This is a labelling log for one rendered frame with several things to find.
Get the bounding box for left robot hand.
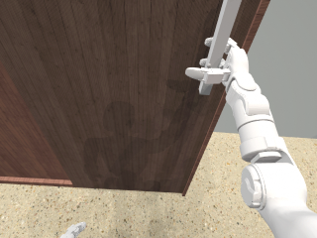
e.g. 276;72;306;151
59;221;86;238

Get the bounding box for robot right upper arm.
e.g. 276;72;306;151
241;163;317;238

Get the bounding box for handle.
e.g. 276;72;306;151
198;0;242;95

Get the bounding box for robot right forearm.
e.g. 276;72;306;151
225;71;308;202

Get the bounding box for wardrobe door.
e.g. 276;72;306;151
0;0;261;193
0;60;69;180

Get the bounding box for right robot hand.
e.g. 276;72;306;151
185;37;249;87

